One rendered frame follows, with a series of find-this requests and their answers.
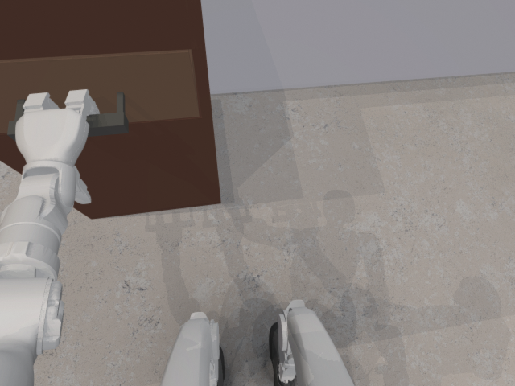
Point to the left robot thigh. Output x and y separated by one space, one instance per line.
196 345

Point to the robot left upper arm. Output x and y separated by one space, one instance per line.
31 320

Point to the handle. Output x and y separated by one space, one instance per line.
99 124

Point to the drawer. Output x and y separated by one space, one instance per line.
157 85

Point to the left robot shin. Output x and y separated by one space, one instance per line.
213 374

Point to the cabinet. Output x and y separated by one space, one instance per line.
159 165

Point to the left robot forearm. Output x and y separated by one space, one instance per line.
32 226

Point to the robot left hand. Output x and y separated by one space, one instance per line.
46 132

